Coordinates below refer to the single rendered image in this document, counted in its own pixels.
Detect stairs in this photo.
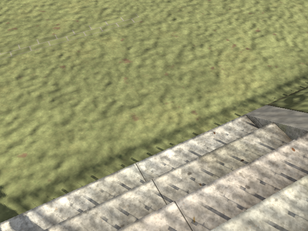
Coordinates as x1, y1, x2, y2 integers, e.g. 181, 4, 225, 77
0, 115, 308, 231

